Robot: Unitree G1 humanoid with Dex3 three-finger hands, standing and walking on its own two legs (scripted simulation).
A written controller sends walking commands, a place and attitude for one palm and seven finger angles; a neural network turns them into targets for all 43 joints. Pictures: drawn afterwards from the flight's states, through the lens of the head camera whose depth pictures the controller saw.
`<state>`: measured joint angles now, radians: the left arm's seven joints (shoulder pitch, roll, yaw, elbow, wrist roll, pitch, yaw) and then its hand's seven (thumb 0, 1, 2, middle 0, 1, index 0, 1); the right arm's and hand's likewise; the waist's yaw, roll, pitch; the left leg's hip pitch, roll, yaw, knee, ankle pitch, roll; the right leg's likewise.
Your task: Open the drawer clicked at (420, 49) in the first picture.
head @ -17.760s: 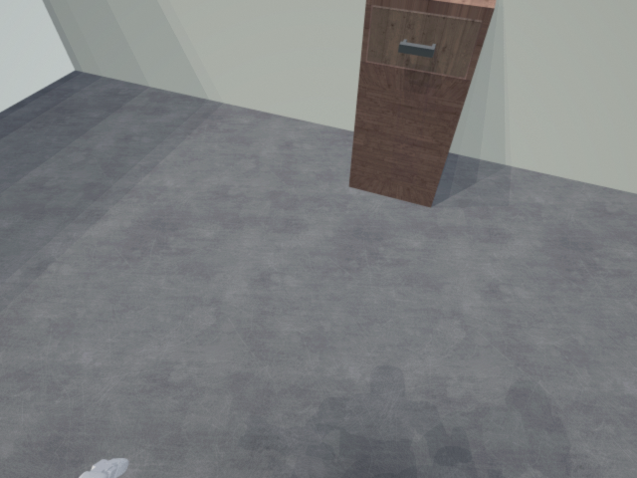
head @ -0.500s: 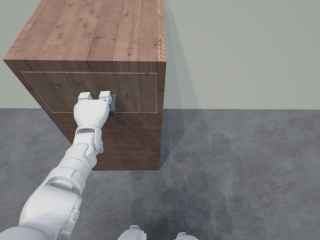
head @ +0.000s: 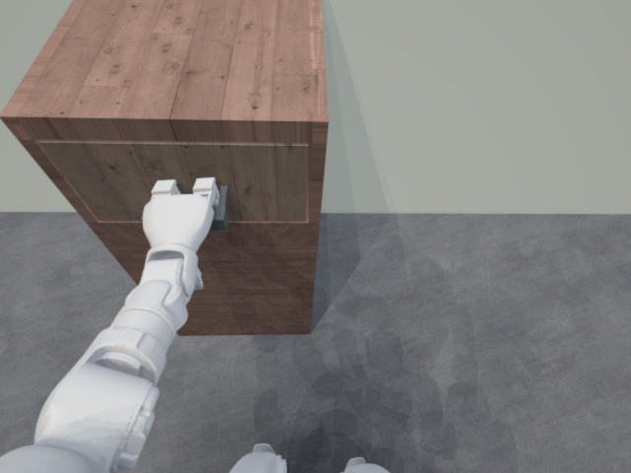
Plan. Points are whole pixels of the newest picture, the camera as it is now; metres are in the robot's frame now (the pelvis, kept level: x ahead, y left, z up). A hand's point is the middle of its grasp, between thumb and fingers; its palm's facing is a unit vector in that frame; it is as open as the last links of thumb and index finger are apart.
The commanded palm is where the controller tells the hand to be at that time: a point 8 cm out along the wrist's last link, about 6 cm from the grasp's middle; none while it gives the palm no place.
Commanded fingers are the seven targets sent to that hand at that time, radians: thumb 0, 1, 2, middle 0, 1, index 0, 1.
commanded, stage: close the thumb around the handle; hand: left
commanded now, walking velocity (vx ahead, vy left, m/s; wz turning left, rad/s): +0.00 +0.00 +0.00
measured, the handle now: (188, 205) +0.49 +0.18 +0.00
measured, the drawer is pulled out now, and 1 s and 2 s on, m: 0.00 0.04 0.17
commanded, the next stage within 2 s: pull the drawer open in 0.50 s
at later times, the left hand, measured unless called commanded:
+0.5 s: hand (190, 239) +0.44 +0.18 -0.02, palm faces -0.05 -0.03 -1.00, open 5.8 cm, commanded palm +0.42 +0.17 +0.04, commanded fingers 0.00 0.90 0.90 -0.40 -1.35 -0.40 -1.35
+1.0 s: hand (187, 264) +0.40 +0.18 -0.02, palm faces -0.03 -0.07 -1.00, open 5.8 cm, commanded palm +0.36 +0.17 +0.04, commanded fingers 0.00 0.90 0.90 -0.40 -1.35 -0.40 -1.35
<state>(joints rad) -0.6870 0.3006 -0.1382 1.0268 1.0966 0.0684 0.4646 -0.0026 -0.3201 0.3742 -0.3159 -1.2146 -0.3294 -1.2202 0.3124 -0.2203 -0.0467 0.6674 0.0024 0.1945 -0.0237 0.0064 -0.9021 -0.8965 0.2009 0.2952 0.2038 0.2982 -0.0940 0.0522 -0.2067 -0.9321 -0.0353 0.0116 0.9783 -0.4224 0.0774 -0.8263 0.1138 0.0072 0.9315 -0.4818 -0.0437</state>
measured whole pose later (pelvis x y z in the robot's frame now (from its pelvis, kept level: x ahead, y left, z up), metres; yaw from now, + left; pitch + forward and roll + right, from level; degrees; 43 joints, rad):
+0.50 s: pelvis +0.01 +0.00 +0.00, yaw +0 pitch +22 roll -3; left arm -0.66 0.30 -0.16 0.99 1.10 0.07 0.46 0.00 0.67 0.78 -0.35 -1.34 -0.41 -1.34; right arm 0.31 -0.22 -0.05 0.66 0.00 0.20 -0.01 0.01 -0.90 -0.90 0.20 0.30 0.20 0.30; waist -0.08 0.06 -0.21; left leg -0.92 -0.04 0.01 0.97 -0.43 0.07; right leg -0.81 0.11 0.01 0.93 -0.49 -0.05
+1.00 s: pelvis +0.02 +0.00 +0.01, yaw -1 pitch +19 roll -2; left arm -0.37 0.28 -0.16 0.71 1.09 0.07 0.47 0.01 0.68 0.77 -0.29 -1.35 -0.41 -1.35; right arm 0.28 -0.22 -0.06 0.63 0.00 0.22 0.00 0.01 -0.90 -0.90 0.20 0.30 0.20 0.30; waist -0.05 0.05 -0.21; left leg -0.81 -0.03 0.03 0.92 -0.44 0.07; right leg -0.71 0.12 0.03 0.87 -0.49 -0.05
